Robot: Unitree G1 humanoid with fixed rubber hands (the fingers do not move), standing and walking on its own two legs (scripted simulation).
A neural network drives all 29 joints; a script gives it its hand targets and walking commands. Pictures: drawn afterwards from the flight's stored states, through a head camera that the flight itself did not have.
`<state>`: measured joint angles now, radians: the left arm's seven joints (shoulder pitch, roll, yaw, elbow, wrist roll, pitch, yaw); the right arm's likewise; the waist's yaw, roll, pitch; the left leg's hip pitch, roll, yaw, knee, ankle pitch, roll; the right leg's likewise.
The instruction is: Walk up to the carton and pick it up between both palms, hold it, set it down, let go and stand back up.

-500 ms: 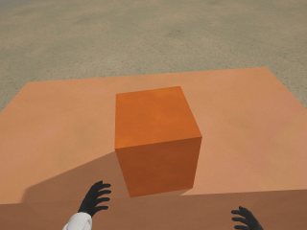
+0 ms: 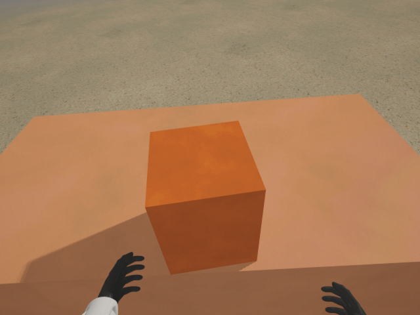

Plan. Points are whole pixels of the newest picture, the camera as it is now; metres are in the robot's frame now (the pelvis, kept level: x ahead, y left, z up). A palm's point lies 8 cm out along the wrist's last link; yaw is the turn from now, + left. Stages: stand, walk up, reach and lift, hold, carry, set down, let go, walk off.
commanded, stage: stand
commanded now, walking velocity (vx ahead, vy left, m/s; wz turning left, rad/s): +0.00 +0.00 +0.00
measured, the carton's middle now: (204, 197) +0.39 +0.05 +0.02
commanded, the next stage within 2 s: none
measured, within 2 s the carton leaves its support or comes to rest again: neither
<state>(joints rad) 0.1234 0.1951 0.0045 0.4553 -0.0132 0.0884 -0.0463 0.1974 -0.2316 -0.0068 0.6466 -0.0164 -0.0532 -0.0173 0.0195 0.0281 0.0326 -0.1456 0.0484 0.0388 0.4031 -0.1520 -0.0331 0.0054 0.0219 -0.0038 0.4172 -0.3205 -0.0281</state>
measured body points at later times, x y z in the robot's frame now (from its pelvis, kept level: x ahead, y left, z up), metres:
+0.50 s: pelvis +0.00 +0.01 -0.01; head -0.02 +0.02 +0.44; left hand +0.20 +0.23 -0.04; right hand +0.10 -0.25 -0.12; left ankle +0.05 +0.15 -0.74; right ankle -0.05 -0.10 -0.74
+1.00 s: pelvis -0.01 +0.03 -0.01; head -0.02 +0.05 +0.44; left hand +0.20 +0.23 -0.04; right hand +0.08 -0.22 -0.12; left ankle +0.05 +0.15 -0.74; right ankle -0.05 -0.10 -0.74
